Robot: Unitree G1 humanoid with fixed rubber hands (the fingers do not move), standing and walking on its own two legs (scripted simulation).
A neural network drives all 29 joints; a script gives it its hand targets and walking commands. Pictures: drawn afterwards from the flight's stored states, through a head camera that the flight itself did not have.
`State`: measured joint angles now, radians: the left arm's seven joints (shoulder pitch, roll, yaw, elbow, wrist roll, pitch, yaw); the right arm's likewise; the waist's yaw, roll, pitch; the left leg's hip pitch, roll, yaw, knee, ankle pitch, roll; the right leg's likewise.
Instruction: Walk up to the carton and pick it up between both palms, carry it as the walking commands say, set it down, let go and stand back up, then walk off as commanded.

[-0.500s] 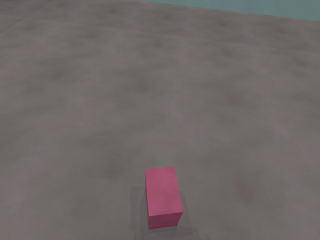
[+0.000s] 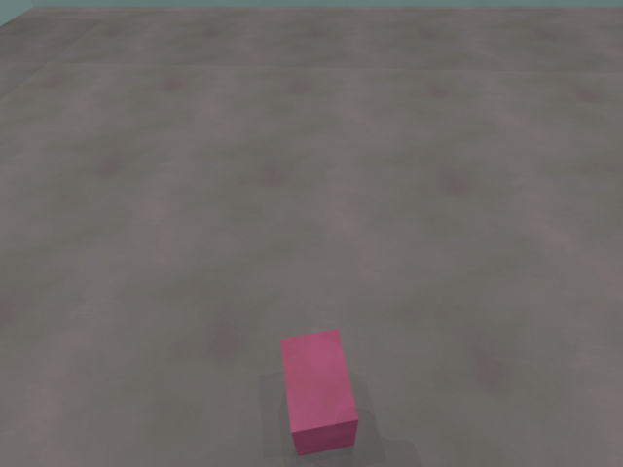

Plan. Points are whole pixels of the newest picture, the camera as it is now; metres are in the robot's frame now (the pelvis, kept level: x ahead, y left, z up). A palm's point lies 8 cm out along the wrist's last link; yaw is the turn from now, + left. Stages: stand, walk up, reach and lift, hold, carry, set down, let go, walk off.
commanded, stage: walk up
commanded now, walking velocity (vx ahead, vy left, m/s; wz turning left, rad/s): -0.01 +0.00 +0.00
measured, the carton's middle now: (317, 393) +0.44 +0.02 -0.64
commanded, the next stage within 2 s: stand in 0.80 s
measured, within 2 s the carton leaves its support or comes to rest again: neither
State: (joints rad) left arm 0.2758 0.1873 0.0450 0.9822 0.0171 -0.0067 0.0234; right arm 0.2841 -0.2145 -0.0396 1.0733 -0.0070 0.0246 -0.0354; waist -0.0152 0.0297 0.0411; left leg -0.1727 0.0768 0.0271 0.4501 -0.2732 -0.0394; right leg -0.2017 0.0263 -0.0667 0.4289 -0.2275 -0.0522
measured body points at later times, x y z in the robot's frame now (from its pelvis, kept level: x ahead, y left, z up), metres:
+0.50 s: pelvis +0.00 -0.05 +0.00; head +0.03 -0.06 +0.45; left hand +0.01 +0.20 -0.14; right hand +0.06 -0.30 -0.15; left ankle -0.06 +0.08 -0.69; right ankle +0.00 -0.11 -0.74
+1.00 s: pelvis +0.01 -0.05 +0.00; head +0.02 -0.05 +0.45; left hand -0.01 +0.18 -0.15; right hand +0.00 -0.27 -0.16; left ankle -0.03 +0.07 -0.74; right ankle +0.00 -0.11 -0.74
